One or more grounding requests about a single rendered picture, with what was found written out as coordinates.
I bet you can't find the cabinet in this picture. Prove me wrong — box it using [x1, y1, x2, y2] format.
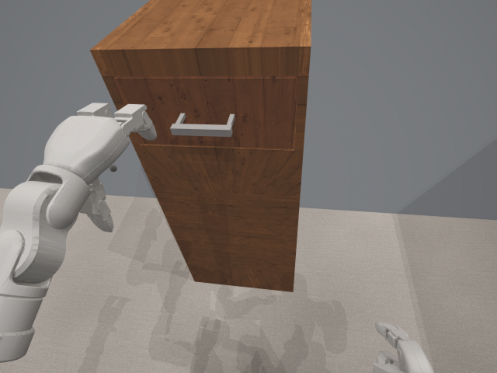
[90, 0, 311, 292]

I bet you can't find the left robot hand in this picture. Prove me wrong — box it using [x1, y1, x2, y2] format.
[43, 103, 157, 232]

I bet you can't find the right robot hand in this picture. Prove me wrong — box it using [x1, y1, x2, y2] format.
[374, 322, 434, 373]

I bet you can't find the handle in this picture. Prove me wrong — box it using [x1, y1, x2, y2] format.
[170, 113, 235, 137]

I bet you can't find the robot left forearm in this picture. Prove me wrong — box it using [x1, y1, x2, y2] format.
[0, 165, 91, 363]

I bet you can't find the drawer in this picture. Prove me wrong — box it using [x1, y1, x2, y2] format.
[113, 76, 298, 149]

